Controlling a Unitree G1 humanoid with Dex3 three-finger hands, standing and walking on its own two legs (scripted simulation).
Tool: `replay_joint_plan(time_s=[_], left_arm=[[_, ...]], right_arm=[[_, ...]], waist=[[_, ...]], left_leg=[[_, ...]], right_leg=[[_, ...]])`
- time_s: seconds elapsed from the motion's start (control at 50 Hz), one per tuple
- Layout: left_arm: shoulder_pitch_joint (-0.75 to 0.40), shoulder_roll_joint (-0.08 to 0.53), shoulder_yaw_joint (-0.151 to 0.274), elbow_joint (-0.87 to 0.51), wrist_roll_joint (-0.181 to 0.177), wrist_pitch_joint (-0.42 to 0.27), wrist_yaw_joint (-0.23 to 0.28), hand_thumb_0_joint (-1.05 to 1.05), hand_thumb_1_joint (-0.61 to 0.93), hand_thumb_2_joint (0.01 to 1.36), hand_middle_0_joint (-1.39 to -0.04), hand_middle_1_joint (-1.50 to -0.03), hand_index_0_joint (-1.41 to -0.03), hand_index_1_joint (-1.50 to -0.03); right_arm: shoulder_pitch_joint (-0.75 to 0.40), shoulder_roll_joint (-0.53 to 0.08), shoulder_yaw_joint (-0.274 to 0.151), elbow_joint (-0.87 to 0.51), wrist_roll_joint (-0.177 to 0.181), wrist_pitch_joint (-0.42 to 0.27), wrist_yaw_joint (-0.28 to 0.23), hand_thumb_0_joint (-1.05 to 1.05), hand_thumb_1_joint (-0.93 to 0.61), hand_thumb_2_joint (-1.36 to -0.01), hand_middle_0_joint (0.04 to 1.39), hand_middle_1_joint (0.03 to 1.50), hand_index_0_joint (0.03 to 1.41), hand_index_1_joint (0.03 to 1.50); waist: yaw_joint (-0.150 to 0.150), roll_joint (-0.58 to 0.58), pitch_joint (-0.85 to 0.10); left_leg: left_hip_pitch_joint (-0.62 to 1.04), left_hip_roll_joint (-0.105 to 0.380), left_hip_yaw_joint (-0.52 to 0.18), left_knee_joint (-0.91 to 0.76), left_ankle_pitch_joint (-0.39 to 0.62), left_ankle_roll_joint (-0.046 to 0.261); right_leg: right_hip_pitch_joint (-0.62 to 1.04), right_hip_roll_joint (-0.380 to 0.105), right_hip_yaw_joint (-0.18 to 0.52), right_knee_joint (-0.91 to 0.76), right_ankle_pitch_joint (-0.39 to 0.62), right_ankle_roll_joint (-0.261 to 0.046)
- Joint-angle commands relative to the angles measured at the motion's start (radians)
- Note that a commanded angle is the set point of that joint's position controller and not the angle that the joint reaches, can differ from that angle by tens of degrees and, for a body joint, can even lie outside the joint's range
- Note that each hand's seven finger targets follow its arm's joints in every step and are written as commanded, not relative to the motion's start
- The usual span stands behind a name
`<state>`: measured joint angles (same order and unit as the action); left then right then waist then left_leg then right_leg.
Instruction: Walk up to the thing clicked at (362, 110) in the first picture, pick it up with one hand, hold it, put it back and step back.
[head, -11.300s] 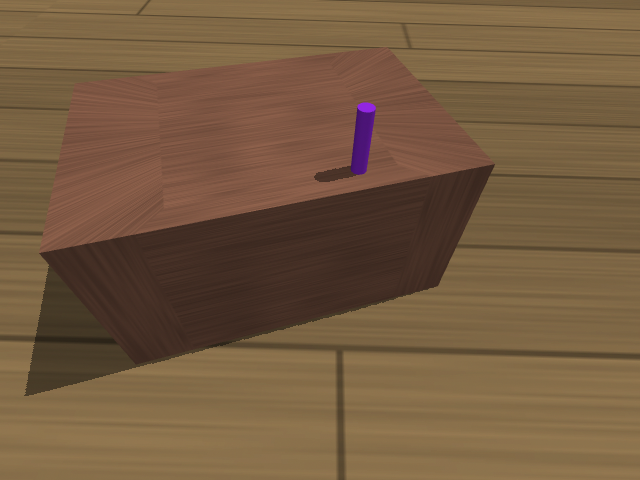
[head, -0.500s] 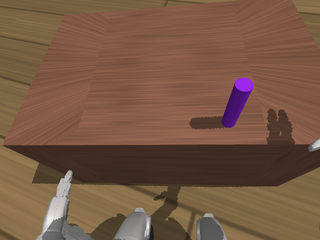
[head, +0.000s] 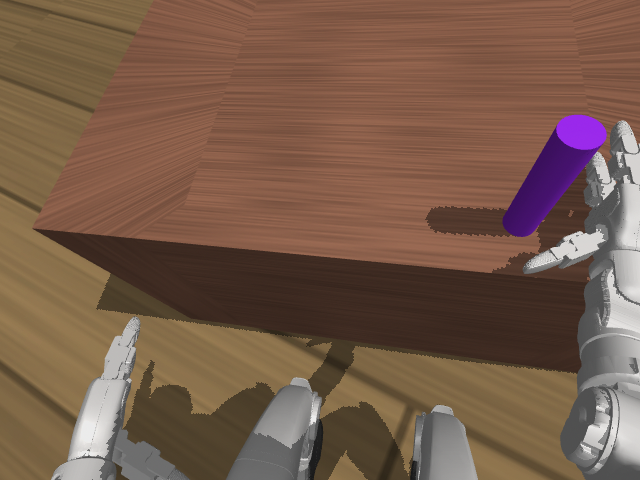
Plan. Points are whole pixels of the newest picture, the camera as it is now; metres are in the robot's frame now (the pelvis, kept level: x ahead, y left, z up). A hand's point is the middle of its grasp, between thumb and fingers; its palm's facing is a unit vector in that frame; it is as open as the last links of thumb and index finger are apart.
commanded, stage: close in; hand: right
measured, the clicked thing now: (544, 185) +0.46 -0.19 +0.04
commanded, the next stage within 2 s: rest palm in 0.24 s
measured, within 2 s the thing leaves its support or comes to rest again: leaves its support in 1.40 s
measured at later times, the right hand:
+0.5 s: hand (520, 211) +0.45 -0.17 +0.00, palm faces +0.11 +0.99 +0.00, open 17.8 cm
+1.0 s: hand (525, 197) +0.47 -0.18 +0.00, palm faces +0.13 +0.99 +0.00, open 12.0 cm
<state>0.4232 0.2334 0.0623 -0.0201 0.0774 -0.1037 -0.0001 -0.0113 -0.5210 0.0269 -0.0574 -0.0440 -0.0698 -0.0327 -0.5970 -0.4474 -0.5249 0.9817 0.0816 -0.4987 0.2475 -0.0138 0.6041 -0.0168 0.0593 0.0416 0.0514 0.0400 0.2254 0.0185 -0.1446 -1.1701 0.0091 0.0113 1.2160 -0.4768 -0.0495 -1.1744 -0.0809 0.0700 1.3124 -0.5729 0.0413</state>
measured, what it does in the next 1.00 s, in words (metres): stands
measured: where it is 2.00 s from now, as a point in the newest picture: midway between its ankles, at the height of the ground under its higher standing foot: outside the picture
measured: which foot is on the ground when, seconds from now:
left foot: down 0.00-1.00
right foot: down 0.00-1.00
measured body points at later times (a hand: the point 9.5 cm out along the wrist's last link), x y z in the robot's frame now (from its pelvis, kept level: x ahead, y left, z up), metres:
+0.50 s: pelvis -0.01 +0.01 -0.01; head +0.13 -0.03 +0.42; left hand +0.16 +0.28 +0.02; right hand +0.44 -0.23 +0.00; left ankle +0.05 +0.15 -0.62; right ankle +0.02 -0.14 -0.62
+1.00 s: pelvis +0.00 +0.00 +0.00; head +0.13 -0.04 +0.42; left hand +0.16 +0.27 +0.02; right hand +0.45 -0.23 +0.01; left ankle +0.05 +0.15 -0.62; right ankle +0.02 -0.14 -0.62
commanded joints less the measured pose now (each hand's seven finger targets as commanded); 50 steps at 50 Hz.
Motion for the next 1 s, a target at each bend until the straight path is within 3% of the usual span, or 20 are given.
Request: replay_joint_plan(time_s=[0.0, 0.04, 0.08, 0.12, 0.16, 0.2, 0.24, 0.3, 0.34, 0.44, 0.52, 0.6, 0.62, 0.68, 0.74, 0.76, 0.84, 0.86, 0.9, 0.98], left_arm=[[0.027, 0.219, 0.153, -0.254, -0.007, -0.041, 0.018, 0.000, -0.542, 0.030, -0.046, -0.045, -0.054, -0.037], [0.084, 0.158, 0.116, -0.204, -0.006, -0.031, 0.005, 0.000, -0.535, 0.024, -0.044, -0.044, -0.056, -0.032], [0.090, 0.126, 0.085, -0.192, -0.016, -0.032, 0.000, 0.000, -0.536, 0.023, -0.043, -0.042, -0.054, -0.032], [0.056, 0.191, 0.144, -0.278, -0.014, -0.033, 0.006, 0.000, -0.535, 0.022, -0.045, -0.044, -0.056, -0.033], [0.139, 0.158, 0.127, -0.210, -0.007, -0.019, -0.003, 0.000, -0.533, 0.020, -0.043, -0.044, -0.056, -0.031], [0.098, 0.149, 0.127, -0.253, -0.015, -0.026, -0.004, 0.000, -0.531, 0.018, -0.042, -0.042, -0.055, -0.029], [0.103, 0.166, 0.125, -0.256, -0.010, -0.021, -0.002, 0.000, -0.531, 0.019, -0.043, -0.044, -0.054, -0.032], [0.094, 0.144, 0.115, -0.255, -0.009, -0.019, -0.008, 0.000, -0.532, 0.019, -0.044, -0.045, -0.056, -0.033], [0.092, 0.163, 0.135, -0.268, -0.011, -0.014, -0.004, 0.000, -0.587, 0.069, -0.052, -0.044, -0.033, -0.063], [0.090, 0.166, 0.142, -0.275, -0.007, -0.004, -0.007, 0.000, -0.587, 0.070, -0.052, -0.044, -0.034, -0.063], [0.071, 0.149, 0.117, -0.341, -0.007, -0.005, -0.010, 0.000, -0.550, 0.044, -0.046, -0.048, -0.046, -0.048], [0.090, 0.154, 0.127, -0.292, -0.010, 0.003, -0.007, 0.000, -0.550, 0.045, -0.045, -0.047, -0.046, -0.047], [0.088, 0.163, 0.135, -0.328, -0.009, 0.004, -0.005, 0.000, -0.552, 0.048, -0.045, -0.047, -0.045, -0.048], [0.086, 0.153, 0.129, -0.311, -0.006, 0.009, -0.009, 0.000, -0.548, 0.046, -0.044, -0.047, -0.045, -0.046], [0.093, 0.167, 0.131, -0.303, -0.005, 0.015, -0.009, 0.000, -0.549, 0.048, -0.042, -0.045, -0.044, -0.044], [0.074, 0.174, 0.137, -0.336, -0.004, 0.013, -0.011, 0.000, -0.550, 0.048, -0.043, -0.045, -0.043, -0.044], [0.101, 0.158, 0.125, -0.269, -0.007, 0.021, -0.015, 0.000, -0.544, 0.041, -0.040, -0.042, -0.045, -0.038], [0.075, 0.164, 0.126, -0.321, -0.008, 0.018, -0.016, 0.000, -0.547, 0.043, -0.040, -0.042, -0.042, -0.040], [0.086, 0.152, 0.115, -0.279, -0.006, 0.024, -0.020, 0.000, -0.540, 0.035, -0.038, -0.040, -0.045, -0.033], [0.062, 0.156, 0.122, -0.316, -0.008, 0.019, -0.020, 0.000, -0.537, 0.030, -0.039, -0.040, -0.046, -0.032]], right_arm=[[-0.354, -0.291, -0.045, -0.303, -0.006, -0.064, -0.045, 0.000, 0.611, -0.019, 0.045, 0.042, 0.050, 0.042], [-0.287, -0.120, 0.037, -0.189, -0.002, -0.046, -0.045, 0.000, 0.611, -0.024, 0.044, 0.042, 0.047, 0.042], [-0.246, -0.059, 0.058, -0.139, 0.007, -0.039, -0.051, 0.000, 0.611, -0.020, 0.047, 0.042, 0.050, 0.042], [-0.356, -0.196, -0.001, -0.273, -0.015, -0.062, -0.073, 0.000, 0.610, -0.023, 0.042, 0.043, 0.046, 0.043], [-0.350, -0.148, 0.032, -0.270, -0.020, -0.059, -0.078, 0.000, 0.602, -0.024, 0.039, 0.042, 0.042, 0.042], [-0.312, -0.061, 0.072, -0.211, -0.014, -0.046, -0.076, 0.000, 0.611, -0.019, 0.038, 0.042, 0.041, 0.042], [-0.388, -0.164, 0.027, -0.323, -0.025, -0.061, -0.098, 0.000, 0.609, -0.011, 0.040, 0.039, 0.041, 0.039], [-0.336, -0.051, 0.086, -0.245, -0.024, -0.049, -0.106, 0.000, 0.603, -0.017, 0.037, 0.041, 0.039, 0.041], [-0.333, -0.100, 0.058, -0.273, -0.033, -0.052, -0.125, 0.000, 0.609, -0.028, 0.040, 0.043, 0.043, 0.043], [-0.308, -0.063, 0.070, -0.240, -0.039, -0.056, -0.141, 0.000, 0.611, -0.005, 0.068, 0.044, 0.072, 0.044], [-0.366, -0.113, 0.057, -0.306, -0.049, -0.076, -0.156, 0.000, 0.611, -0.058, 0.388, 0.232, 0.392, 0.233], [-0.409, -0.106, 0.059, -0.287, -0.047, -0.066, -0.167, 0.000, 0.576, -0.098, 0.582, 0.338, 0.581, 0.339], [-0.437, -0.158, 0.040, -0.322, -0.057, -0.070, -0.178, 0.000, 0.574, -0.102, 0.602, 0.350, 0.601, 0.351], [-0.406, -0.034, 0.109, -0.246, -0.055, -0.049, -0.171, 0.000, 0.554, -0.113, 0.675, 0.387, 0.673, 0.388], [-0.414, -0.106, 0.069, -0.216, -0.068, -0.042, -0.177, 0.000, 0.554, -0.171, 0.787, 0.479, 0.789, 0.480], [-0.421, -0.096, 0.080, -0.259, -0.069, -0.042, -0.174, 0.000, 0.519, -0.181, 0.810, 0.493, 0.809, 0.494], [-0.389, -0.075, 0.080, -0.202, -0.062, -0.022, -0.174, 0.000, 0.419, -0.319, 0.903, 0.622, 0.907, 0.623], [-0.350, -0.057, 0.081, -0.178, -0.061, -0.019, -0.172, 0.000, 0.391, -0.346, 0.921, 0.647, 0.924, 0.648], [-0.334, -0.095, 0.062, -0.211, -0.062, -0.022, -0.177, 0.000, 0.317, -0.415, 0.957, 0.704, 0.959, 0.706], [-0.360, -0.061, 0.072, -0.249, -0.051, -0.046, -0.173, 0.000, 0.122, -0.597, 1.084, 0.870, 1.086, 0.871]], waist=[[-0.043, -0.215, -0.580], [-0.012, -0.146, -0.448], [-0.005, -0.112, -0.356], [-0.012, -0.153, -0.502], [-0.018, -0.177, -0.459], [0.006, -0.145, -0.432], [-0.029, -0.182, -0.500], [-0.017, -0.167, -0.440], [-0.029, -0.175, -0.484], [-0.019, -0.134, -0.457], [-0.020, -0.134, -0.535], [-0.002, -0.161, -0.476], [-0.007, -0.181, -0.522], [0.020, -0.162, -0.487], [0.003, -0.184, -0.503], [-0.002, -0.194, -0.553], [-0.019, -0.195, -0.490], [0.001, -0.154, -0.509], [-0.044, -0.181, -0.500], [-0.009, -0.141, -0.500]], left_leg=[[0.335, -0.034, 0.028, -0.108, 0.296, 0.065], [0.312, -0.035, 0.024, -0.125, 0.257, 0.060], [0.265, -0.035, 0.022, -0.130, 0.215, 0.060], [0.298, -0.030, 0.019, -0.111, 0.240, 0.061], [0.296, -0.030, 0.014, -0.111, 0.248, 0.062], [0.272, -0.032, 0.022, -0.114, 0.242, 0.061], [0.300, -0.027, 0.009, -0.111, 0.243, 0.060], [0.265, -0.030, 0.021, -0.104, 0.217, 0.062], [0.287, -0.027, 0.014, -0.099, 0.231, 0.061], [0.279, -0.028, 0.010, -0.099, 0.213, 0.057], [0.361, -0.022, -0.013, -0.100, 0.232, 0.050], [0.281, -0.028, 0.001, -0.094, 0.215, 0.054], [0.307, -0.025, -0.005, -0.099, 0.226, 0.055], [0.271, -0.028, 0.009, -0.089, 0.253, 0.056], [0.249, -0.034, 0.029, -0.073, 0.263, 0.060], [0.281, -0.032, 0.029, -0.072, 0.286, 0.060], [0.245, -0.037, 0.038, -0.081, 0.246, 0.063], [0.274, -0.037, 0.041, -0.078, 0.274, 0.060], [0.299, -0.034, 0.030, -0.079, 0.289, 0.060], [0.293, -0.035, 0.029, -0.083, 0.273, 0.058]], right_leg=[[0.360, 0.039, -0.027, -0.171, 0.364, -0.033], [0.278, 0.044, -0.034, -0.169, 0.299, -0.043], [0.225, 0.045, -0.030, -0.176, 0.255, -0.047], [0.303, 0.042, -0.026, -0.170, 0.289, -0.043], [0.285, 0.050, -0.041, -0.165, 0.285, -0.042], [0.281, 0.051, -0.036, -0.167, 0.276, -0.043], [0.303, 0.050, -0.040, -0.162, 0.281, -0.041], [0.271, 0.054, -0.038, -0.169, 0.251, -0.039], [0.283, 0.053, -0.040, -0.163, 0.268, -0.038], [0.238, 0.052, -0.038, -0.151, 0.240, -0.044], [0.227, 0.054, -0.047, -0.132, 0.248, -0.046], [0.247, 0.055, -0.039, -0.149, 0.235, -0.043], [0.276, 0.052, -0.041, -0.150, 0.247, -0.042], [0.272, 0.053, -0.036, -0.143, 0.276, -0.042], [0.308, 0.050, -0.028, -0.151, 0.318, -0.035], [0.328, 0.050, -0.029, -0.150, 0.341, -0.034], [0.324, 0.050, -0.031, -0.170, 0.315, -0.030], [0.315, 0.047, -0.025, -0.164, 0.339, -0.033], [0.296, 0.051, -0.039, -0.165, 0.349, -0.033], [0.285, 0.048, -0.035, -0.160, 0.321, -0.039]])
